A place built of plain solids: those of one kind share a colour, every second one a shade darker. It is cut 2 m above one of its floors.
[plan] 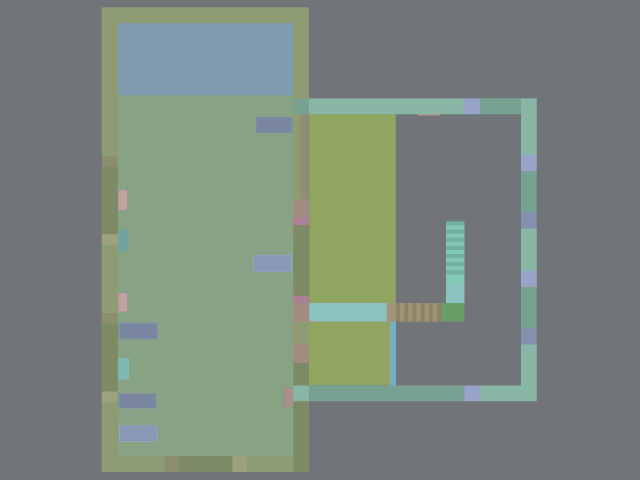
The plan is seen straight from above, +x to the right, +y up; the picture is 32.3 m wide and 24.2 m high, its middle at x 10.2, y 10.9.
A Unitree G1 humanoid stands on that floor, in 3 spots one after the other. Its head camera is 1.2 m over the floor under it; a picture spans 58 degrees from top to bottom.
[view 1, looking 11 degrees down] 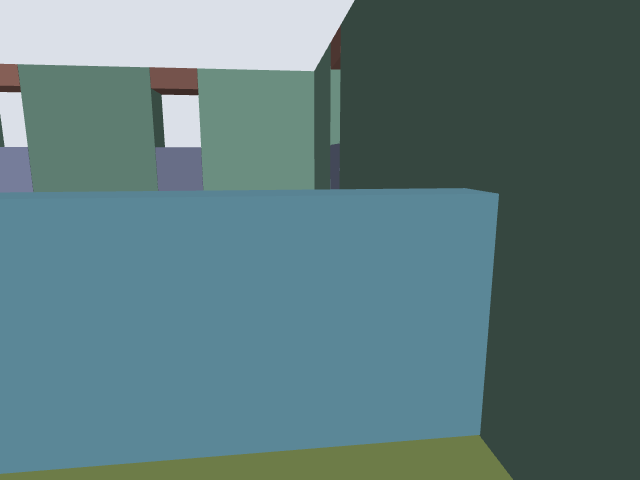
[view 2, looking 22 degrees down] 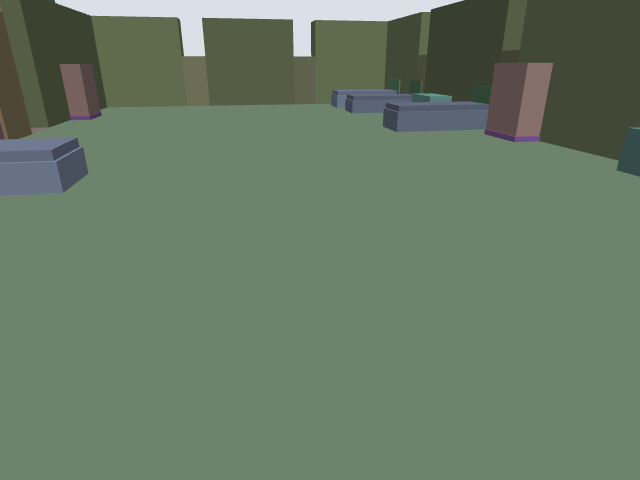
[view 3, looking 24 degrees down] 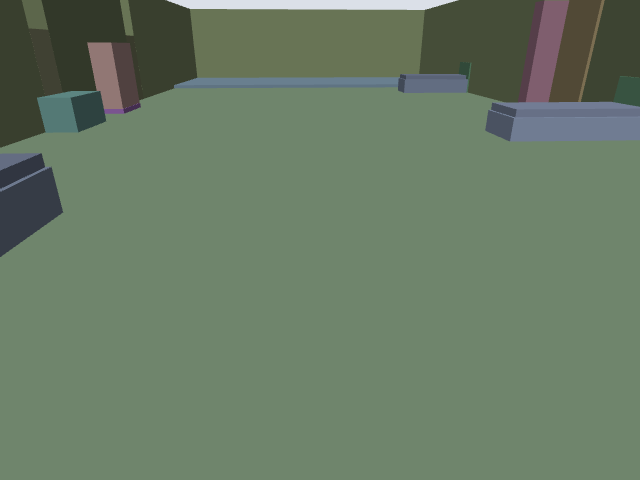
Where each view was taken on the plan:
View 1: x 12.13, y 4.47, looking -7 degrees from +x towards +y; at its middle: parapet_gallery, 1.64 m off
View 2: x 5.09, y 14.80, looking -101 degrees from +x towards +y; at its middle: floor_dorter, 3.20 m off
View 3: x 3.88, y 3.40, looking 87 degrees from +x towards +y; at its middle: floor_dorter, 2.95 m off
